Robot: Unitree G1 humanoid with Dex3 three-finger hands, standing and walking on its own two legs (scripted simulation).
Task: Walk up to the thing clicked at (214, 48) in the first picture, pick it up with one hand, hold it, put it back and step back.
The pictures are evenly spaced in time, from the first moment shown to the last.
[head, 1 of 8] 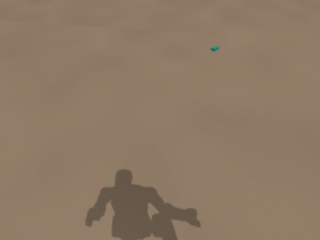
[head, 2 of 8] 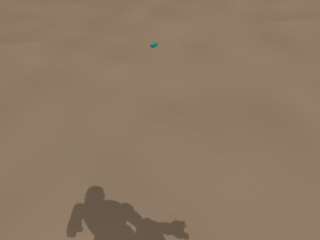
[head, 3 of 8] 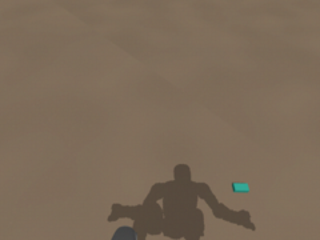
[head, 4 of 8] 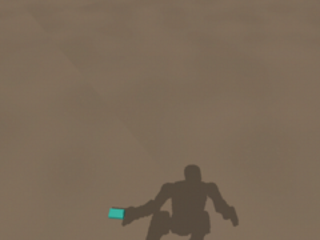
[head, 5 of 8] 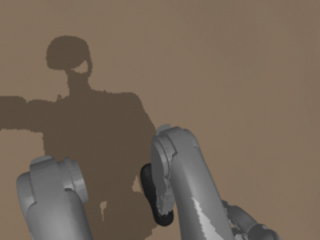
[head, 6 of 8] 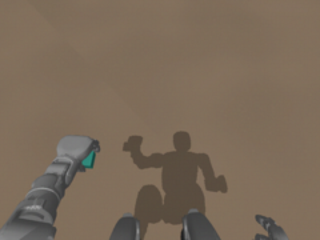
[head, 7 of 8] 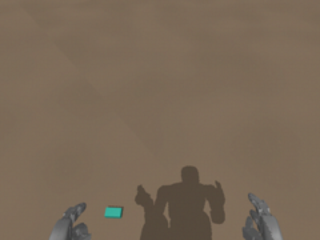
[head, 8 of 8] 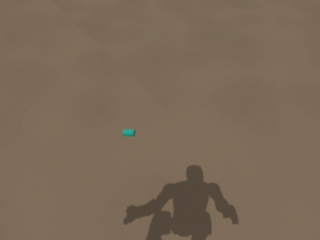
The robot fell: no
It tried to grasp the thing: yes
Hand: left
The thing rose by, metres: 0.70
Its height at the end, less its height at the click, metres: +0.00
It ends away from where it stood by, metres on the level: 0.02
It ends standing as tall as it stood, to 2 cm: yes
